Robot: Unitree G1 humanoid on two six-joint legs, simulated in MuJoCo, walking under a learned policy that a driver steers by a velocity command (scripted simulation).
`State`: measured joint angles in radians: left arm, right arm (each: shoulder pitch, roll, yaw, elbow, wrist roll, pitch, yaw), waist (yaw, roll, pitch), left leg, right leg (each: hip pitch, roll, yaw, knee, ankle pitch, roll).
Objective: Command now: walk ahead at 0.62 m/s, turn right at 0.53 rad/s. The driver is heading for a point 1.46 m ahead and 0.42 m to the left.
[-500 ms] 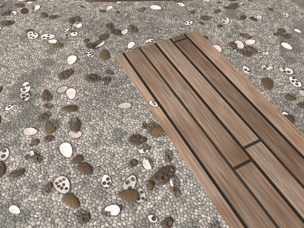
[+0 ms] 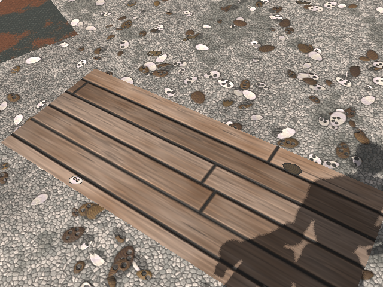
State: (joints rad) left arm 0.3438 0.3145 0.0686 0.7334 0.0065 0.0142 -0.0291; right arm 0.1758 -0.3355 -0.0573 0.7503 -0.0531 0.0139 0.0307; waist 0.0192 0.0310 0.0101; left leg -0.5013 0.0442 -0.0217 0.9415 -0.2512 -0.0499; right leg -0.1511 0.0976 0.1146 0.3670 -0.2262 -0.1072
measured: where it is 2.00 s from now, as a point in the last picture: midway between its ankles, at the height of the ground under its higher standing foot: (104, 87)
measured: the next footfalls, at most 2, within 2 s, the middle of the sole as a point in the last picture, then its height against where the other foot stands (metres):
left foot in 0.38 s outside the picture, level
right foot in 0.82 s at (178, 191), level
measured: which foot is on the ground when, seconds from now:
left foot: up 0.00-0.36, down 0.38-0.82, up 0.84-1.00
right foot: down 0.00-0.40, up 0.42-0.80, down 0.82-1.00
